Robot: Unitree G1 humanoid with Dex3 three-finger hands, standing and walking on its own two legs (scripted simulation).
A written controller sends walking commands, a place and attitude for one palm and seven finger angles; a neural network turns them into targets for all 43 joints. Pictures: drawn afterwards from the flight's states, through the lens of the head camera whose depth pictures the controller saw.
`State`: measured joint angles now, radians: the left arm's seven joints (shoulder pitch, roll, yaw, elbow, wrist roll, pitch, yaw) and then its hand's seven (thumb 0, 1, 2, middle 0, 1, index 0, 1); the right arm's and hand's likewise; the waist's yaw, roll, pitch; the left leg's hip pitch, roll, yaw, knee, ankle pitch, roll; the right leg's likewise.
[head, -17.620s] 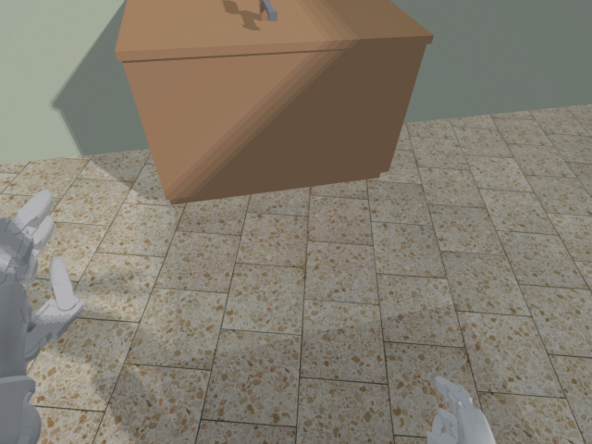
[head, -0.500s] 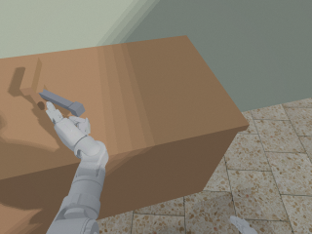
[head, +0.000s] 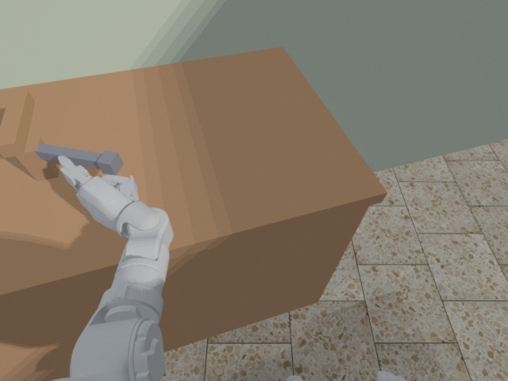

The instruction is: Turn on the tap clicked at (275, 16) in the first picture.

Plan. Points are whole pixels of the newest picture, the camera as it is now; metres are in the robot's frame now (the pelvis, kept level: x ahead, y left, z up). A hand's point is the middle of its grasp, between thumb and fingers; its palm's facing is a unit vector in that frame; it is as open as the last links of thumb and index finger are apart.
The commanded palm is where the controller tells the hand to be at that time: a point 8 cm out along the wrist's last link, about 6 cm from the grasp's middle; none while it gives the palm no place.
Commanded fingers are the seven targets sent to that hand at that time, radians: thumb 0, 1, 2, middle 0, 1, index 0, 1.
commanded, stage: push the lever round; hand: left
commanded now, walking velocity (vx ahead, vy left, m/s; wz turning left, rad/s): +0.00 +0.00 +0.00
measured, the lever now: (110, 163) +0.45 +0.24 +0.09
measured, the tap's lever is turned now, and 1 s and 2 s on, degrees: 61 86 86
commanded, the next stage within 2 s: lift the hand up off the lever in 0.30 s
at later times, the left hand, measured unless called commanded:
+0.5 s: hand (140, 165) +0.46 +0.20 +0.07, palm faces +0.83 -0.55 -0.11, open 8.0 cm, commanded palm +0.41 +0.22 +0.08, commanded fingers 0.00 0.90 0.90 -0.15 -0.15 -0.15 -0.15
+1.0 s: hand (133, 157) +0.46 +0.20 +0.09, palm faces +0.81 -0.58 -0.09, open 7.8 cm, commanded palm +0.40 +0.22 +0.10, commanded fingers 0.00 0.90 0.90 -0.15 -0.15 -0.15 -0.15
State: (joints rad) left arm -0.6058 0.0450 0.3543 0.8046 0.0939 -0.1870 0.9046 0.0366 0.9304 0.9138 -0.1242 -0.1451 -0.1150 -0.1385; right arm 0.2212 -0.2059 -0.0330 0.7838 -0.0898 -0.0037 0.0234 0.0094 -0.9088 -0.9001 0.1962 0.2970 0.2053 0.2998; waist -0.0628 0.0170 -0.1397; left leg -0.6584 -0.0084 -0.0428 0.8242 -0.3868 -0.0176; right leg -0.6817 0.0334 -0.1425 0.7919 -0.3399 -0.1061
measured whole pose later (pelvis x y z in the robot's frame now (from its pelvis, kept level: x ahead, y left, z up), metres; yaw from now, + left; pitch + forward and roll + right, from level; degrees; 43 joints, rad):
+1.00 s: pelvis +0.02 +0.00 +0.01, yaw -1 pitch +12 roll +0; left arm -0.67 0.08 0.39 0.84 0.09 -0.13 0.87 0.02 0.90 0.90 -0.15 -0.16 -0.15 -0.15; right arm 0.27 -0.22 -0.04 0.77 -0.08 0.00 0.04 0.01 -0.91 -0.90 0.20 0.30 0.20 0.30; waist -0.08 0.03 -0.14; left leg -0.59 0.00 -0.03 0.75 -0.38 -0.01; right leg -0.62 0.04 -0.12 0.72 -0.32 -0.10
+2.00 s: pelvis +0.01 +0.00 +0.02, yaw +0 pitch +7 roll +0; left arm -0.63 0.05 0.31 0.66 0.05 0.04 0.86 0.02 0.90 0.90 -0.15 -0.15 -0.16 -0.15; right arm 0.19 -0.21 -0.02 0.78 -0.06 0.01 0.00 0.01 -0.91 -0.90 0.20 0.30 0.20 0.30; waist -0.04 0.02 -0.10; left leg -0.46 -0.01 -0.04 0.65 -0.32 -0.02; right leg -0.48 0.04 -0.13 0.62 -0.28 -0.10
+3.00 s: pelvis +0.02 +0.01 +0.03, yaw -1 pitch +3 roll +1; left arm -0.48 0.05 0.19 0.39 0.03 0.17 0.65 0.02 0.91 0.90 -0.14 -0.16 -0.15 -0.15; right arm 0.14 -0.20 -0.01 0.74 -0.02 0.03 -0.03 0.01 -0.91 -0.90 0.20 0.30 0.21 0.30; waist 0.01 0.02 -0.07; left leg -0.31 -0.01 -0.02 0.56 -0.31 0.00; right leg -0.36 0.04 -0.10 0.56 -0.27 -0.09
